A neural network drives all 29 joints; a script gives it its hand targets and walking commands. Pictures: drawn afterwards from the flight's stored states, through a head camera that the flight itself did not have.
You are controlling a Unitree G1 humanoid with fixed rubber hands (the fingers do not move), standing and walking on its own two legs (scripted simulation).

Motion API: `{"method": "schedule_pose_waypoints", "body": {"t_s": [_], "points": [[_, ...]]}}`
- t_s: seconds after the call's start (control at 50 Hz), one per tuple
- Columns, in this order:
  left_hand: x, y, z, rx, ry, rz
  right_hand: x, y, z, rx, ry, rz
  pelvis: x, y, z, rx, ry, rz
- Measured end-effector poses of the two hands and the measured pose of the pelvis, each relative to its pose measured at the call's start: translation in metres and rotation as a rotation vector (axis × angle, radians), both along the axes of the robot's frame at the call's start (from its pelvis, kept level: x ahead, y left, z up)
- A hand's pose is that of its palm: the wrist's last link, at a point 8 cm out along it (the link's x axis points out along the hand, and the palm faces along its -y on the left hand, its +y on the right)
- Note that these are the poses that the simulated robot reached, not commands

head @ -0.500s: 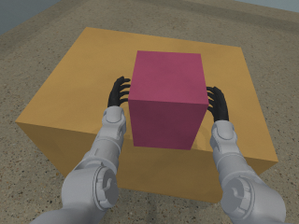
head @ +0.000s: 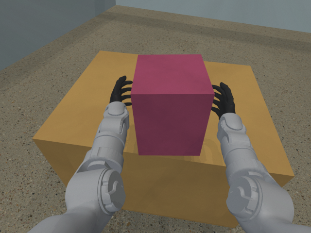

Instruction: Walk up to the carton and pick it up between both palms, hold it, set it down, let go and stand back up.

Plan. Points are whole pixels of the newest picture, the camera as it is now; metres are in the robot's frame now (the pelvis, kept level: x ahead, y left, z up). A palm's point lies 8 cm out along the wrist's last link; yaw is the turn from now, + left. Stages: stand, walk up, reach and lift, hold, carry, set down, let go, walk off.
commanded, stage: reach and lift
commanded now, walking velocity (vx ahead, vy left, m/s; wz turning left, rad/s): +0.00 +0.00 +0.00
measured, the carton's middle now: (169, 105) +0.50 -0.02 +0.07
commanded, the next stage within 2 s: none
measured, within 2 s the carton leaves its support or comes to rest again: neither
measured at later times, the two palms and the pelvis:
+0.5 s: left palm (122, 108) +0.39 +0.11 +0.15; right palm (238, 108) +0.38 -0.17 +0.17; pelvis -0.01 +0.00 +0.00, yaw +1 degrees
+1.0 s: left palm (103, 101) +0.36 +0.14 +0.20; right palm (233, 112) +0.35 -0.14 +0.19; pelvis -0.05 -0.01 +0.00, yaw +1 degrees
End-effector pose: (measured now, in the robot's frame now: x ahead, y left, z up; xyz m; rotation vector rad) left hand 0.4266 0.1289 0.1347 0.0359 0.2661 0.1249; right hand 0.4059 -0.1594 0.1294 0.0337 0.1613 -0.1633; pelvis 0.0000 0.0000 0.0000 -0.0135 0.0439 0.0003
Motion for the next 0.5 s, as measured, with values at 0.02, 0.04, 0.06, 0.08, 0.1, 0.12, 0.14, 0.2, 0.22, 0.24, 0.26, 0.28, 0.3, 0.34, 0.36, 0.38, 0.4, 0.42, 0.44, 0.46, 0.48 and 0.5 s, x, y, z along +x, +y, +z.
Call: {"method": "schedule_pose_waypoints", "body": {"t_s": [0.02, 0.04, 0.06, 0.08, 0.1, 0.12, 0.14, 0.2, 0.22, 0.24, 0.26, 0.28, 0.3, 0.34, 0.36, 0.38, 0.4, 0.42, 0.44, 0.46, 0.48, 0.5], "points": [[0.000, 0.001, 0.002, 0.001, -0.004, 0.005, 0.001, 0.002, 0.002, 0.000, -0.005, 0.002, 0.001, 0.000, 0.000, -0.001, -0.005, 0.000], [0.001, 0.003, 0.003, 0.003, -0.009, 0.010, 0.003, 0.003, 0.004, 0.000, -0.011, 0.004, 0.002, 0.001, 0.000, -0.002, -0.010, 0.001], [0.001, 0.003, 0.005, 0.004, -0.014, 0.014, 0.004, 0.004, 0.006, -0.001, -0.017, 0.005, 0.004, 0.001, 0.000, -0.003, -0.015, 0.002], [0.001, 0.004, 0.007, 0.005, -0.019, 0.017, 0.005, 0.005, 0.009, -0.003, -0.023, 0.006, 0.005, 0.001, 0.000, -0.004, -0.020, 0.002], [0.001, 0.005, 0.008, 0.006, -0.024, 0.019, 0.005, 0.005, 0.011, -0.005, -0.029, 0.006, 0.006, 0.001, 0.000, -0.005, -0.026, 0.003], [0.001, 0.005, 0.010, 0.007, -0.029, 0.019, 0.006, 0.006, 0.013, -0.008, -0.034, 0.005, 0.007, 0.001, 0.000, -0.006, -0.032, 0.004], [0.000, 0.005, 0.011, 0.008, -0.033, 0.019, 0.006, 0.006, 0.016, -0.011, -0.039, 0.004, 0.009, 0.001, 0.000, -0.007, -0.038, 0.005], [-0.002, 0.003, 0.014, 0.011, -0.039, 0.014, 0.004, 0.004, 0.021, -0.019, -0.049, -0.003, 0.011, 0.000, 0.000, -0.010, -0.062, 0.008], [-0.003, 0.002, 0.014, 0.011, -0.039, 0.011, 0.003, 0.003, 0.022, -0.022, -0.049, -0.007, 0.012, 0.000, 0.000, -0.011, -0.071, 0.009], [-0.005, 0.001, 0.014, 0.011, -0.037, 0.007, 0.002, 0.002, 0.023, -0.024, -0.049, -0.011, 0.012, 0.000, 0.000, -0.011, -0.080, 0.010], [-0.006, -0.001, 0.013, 0.010, -0.034, 0.003, 0.000, 0.001, 0.024, -0.027, -0.049, -0.015, 0.012, -0.001, 0.000, -0.012, -0.089, 0.010], [-0.008, -0.002, 0.012, 0.009, -0.030, -0.002, -0.002, -0.001, 0.025, -0.029, -0.048, -0.019, 0.011, -0.001, -0.001, -0.012, -0.098, 0.011], [-0.010, -0.004, 0.011, 0.008, -0.025, -0.006, -0.004, -0.002, 0.025, -0.030, -0.047, -0.023, 0.011, -0.001, -0.001, -0.013, -0.106, 0.012], [-0.015, -0.007, 0.009, 0.005, -0.016, -0.015, -0.009, -0.005, 0.026, -0.032, -0.045, -0.033, 0.009, -0.002, -0.001, -0.012, -0.121, 0.013], [-0.017, -0.008, 0.008, 0.004, -0.012, -0.019, -0.011, -0.007, 0.026, -0.032, -0.046, -0.037, 0.008, -0.003, -0.001, -0.012, -0.126, 0.013], [-0.019, -0.010, 0.008, 0.004, -0.008, -0.022, -0.014, -0.008, 0.027, -0.031, -0.047, -0.042, 0.006, -0.003, -0.002, -0.012, -0.131, 0.014], [-0.022, -0.012, 0.007, 0.004, -0.005, -0.025, -0.016, -0.010, 0.028, -0.030, -0.050, -0.047, 0.005, -0.003, -0.002, -0.011, -0.134, 0.014], [-0.024, -0.013, 0.008, 0.004, -0.004, -0.026, -0.019, -0.011, 0.029, -0.028, -0.055, -0.051, 0.003, -0.004, -0.002, -0.011, -0.137, 0.014], [-0.026, -0.015, 0.009, 0.002, -0.004, -0.031, -0.021, -0.011, 0.031, -0.027, -0.061, -0.049, 0.001, -0.004, -0.002, -0.010, -0.140, 0.014], [-0.029, -0.016, 0.010, 0.004, -0.004, -0.029, -0.023, -0.011, 0.034, -0.024, -0.067, -0.053, -0.001, -0.004, -0.002, -0.010, -0.142, 0.014], [-0.031, -0.017, 0.013, 0.004, -0.007, -0.027, -0.025, -0.012, 0.037, -0.020, -0.074, -0.056, -0.003, -0.005, -0.002, -0.009, -0.144, 0.013], [-0.033, -0.017, 0.016, 0.005, -0.011, -0.024, -0.027, -0.012, 0.040, -0.018, -0.081, -0.057, -0.005, -0.005, -0.002, -0.008, -0.147, 0.013]]}}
